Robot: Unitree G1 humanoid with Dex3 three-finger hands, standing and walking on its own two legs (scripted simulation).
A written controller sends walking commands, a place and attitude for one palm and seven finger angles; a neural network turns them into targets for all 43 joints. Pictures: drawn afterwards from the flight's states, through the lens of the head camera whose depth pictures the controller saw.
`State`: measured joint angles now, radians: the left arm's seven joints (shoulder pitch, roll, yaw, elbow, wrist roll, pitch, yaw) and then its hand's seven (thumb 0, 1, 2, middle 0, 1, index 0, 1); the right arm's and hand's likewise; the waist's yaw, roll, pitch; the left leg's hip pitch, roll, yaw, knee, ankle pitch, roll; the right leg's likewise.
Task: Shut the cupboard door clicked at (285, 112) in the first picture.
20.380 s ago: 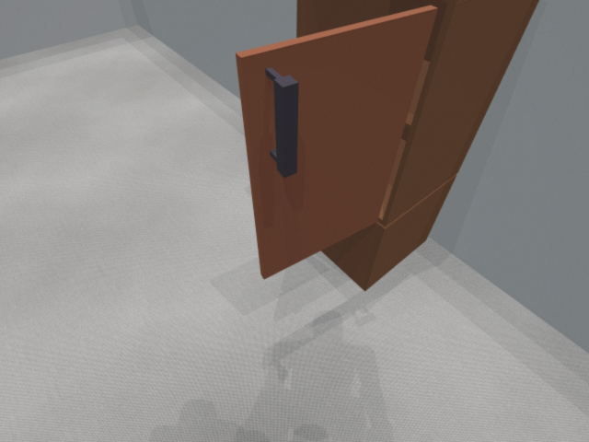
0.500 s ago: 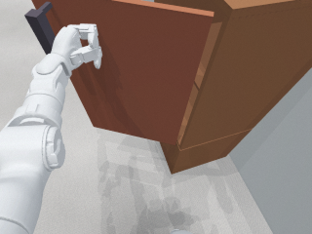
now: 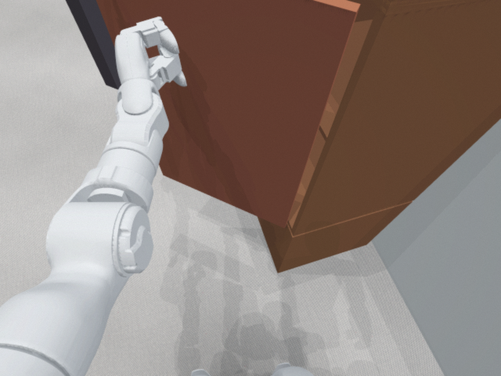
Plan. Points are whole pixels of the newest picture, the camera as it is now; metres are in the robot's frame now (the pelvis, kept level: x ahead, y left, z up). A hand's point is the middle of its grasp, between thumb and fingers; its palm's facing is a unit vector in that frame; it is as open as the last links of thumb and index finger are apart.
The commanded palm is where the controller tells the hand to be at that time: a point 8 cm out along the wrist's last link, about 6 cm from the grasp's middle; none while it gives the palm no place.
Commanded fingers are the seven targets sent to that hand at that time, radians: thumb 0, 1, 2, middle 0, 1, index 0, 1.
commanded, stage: pull the fist back off the door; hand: left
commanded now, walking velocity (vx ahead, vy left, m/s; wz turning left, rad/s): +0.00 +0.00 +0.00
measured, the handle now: (106, 29) +0.63 +0.16 +0.17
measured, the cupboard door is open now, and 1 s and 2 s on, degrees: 47 47 47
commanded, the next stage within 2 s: draw the hand back to the body in 0.64 s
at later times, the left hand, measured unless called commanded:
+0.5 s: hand (171, 118) +0.45 +0.06 +0.15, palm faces +0.07 -1.00 +0.03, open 3.1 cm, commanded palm +0.42 +0.10 +0.17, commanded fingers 0.00 0.90 0.90 -1.30 -1.50 -1.30 -1.50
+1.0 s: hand (131, 131) +0.41 +0.10 +0.17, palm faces +0.08 -1.00 -0.01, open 3.1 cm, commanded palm +0.36 +0.14 +0.18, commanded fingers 0.00 0.90 0.90 -1.30 -1.50 -1.30 -1.50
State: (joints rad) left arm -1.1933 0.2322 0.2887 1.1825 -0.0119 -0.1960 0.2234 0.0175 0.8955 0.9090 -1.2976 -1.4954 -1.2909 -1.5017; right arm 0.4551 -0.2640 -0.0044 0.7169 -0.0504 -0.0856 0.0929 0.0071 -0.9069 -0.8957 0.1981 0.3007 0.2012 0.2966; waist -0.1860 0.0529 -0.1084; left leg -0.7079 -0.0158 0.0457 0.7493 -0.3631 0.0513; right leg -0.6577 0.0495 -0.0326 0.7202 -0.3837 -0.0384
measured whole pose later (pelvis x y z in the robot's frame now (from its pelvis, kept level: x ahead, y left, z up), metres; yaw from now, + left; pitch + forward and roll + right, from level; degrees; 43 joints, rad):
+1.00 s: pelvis -0.01 -0.01 +0.02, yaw -2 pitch +5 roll +0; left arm -0.55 0.16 0.18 0.64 -0.12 -0.17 0.07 0.02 0.90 0.90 -1.30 -1.50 -1.29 -1.50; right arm 0.38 -0.26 0.01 0.66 0.06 -0.02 0.03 0.01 -0.91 -0.90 0.20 0.30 0.20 0.30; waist -0.05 0.05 -0.09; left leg -0.36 -0.01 0.08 0.59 -0.31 0.04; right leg -0.34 0.06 0.01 0.60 -0.34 -0.05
